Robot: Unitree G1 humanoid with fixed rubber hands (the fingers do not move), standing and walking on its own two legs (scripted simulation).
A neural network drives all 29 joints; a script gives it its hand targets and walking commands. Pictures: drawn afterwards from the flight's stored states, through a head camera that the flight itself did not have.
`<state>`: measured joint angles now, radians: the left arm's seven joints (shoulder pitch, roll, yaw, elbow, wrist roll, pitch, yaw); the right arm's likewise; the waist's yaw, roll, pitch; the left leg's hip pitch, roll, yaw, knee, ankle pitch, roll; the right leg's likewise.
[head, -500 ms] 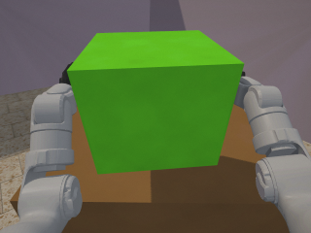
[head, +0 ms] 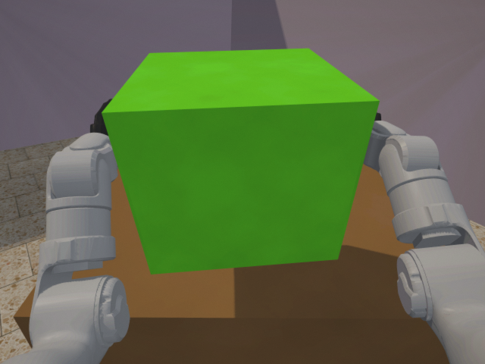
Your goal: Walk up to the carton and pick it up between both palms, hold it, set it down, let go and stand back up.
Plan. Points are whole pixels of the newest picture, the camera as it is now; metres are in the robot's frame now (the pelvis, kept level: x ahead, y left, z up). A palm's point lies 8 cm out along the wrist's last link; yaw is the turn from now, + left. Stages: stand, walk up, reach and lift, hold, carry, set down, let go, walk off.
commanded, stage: hold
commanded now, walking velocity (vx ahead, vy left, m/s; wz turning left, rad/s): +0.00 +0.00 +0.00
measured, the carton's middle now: (237, 149) +0.42 +0.01 +0.26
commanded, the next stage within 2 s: none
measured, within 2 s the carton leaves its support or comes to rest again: neither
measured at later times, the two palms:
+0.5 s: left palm (107, 145) +0.35 +0.21 +0.29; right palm (366, 133) +0.37 -0.19 +0.31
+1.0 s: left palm (106, 145) +0.35 +0.21 +0.29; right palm (365, 133) +0.36 -0.19 +0.31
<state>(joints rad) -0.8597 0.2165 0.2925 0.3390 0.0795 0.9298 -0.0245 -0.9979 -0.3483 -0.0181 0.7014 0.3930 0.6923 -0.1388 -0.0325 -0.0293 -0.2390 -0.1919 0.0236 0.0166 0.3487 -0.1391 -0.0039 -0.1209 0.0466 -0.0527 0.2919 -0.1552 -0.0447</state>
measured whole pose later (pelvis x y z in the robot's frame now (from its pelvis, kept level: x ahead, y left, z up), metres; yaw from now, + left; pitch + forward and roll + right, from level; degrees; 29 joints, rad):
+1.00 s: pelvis +0.00 +0.00 +0.00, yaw +0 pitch -1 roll -1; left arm -0.86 0.22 0.29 0.34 0.08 0.93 -0.02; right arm -1.00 -0.35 -0.01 0.71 0.40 0.69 -0.14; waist -0.03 -0.03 -0.24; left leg -0.19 0.02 0.02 0.35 -0.14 -0.01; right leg -0.12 0.05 -0.05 0.29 -0.15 -0.05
